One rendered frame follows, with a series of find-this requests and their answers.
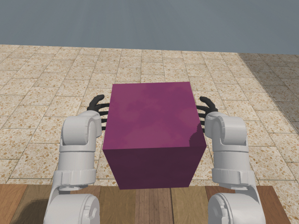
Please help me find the right robot forearm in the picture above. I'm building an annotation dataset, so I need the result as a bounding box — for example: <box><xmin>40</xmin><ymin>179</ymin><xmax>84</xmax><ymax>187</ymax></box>
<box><xmin>205</xmin><ymin>112</ymin><xmax>266</xmax><ymax>222</ymax></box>

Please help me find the robot left hand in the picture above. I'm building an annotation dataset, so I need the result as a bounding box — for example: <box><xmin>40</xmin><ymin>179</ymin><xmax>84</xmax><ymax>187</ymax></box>
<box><xmin>87</xmin><ymin>94</ymin><xmax>110</xmax><ymax>131</ymax></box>

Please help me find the robot left upper arm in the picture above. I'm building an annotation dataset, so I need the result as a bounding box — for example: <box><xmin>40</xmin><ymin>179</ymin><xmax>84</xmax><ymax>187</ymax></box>
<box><xmin>44</xmin><ymin>194</ymin><xmax>100</xmax><ymax>224</ymax></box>

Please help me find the carton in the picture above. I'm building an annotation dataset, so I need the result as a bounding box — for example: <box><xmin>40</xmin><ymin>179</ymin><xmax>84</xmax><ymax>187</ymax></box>
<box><xmin>102</xmin><ymin>82</ymin><xmax>207</xmax><ymax>189</ymax></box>

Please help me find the left robot forearm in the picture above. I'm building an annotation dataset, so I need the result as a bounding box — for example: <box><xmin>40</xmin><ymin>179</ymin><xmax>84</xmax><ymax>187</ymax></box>
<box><xmin>43</xmin><ymin>110</ymin><xmax>102</xmax><ymax>224</ymax></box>

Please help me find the robot right hand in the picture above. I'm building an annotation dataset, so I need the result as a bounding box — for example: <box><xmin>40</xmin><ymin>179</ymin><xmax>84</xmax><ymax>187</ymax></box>
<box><xmin>196</xmin><ymin>97</ymin><xmax>218</xmax><ymax>133</ymax></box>

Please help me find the robot right upper arm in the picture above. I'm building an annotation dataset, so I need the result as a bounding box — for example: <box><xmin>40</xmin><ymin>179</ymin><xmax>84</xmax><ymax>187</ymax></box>
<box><xmin>208</xmin><ymin>193</ymin><xmax>265</xmax><ymax>224</ymax></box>

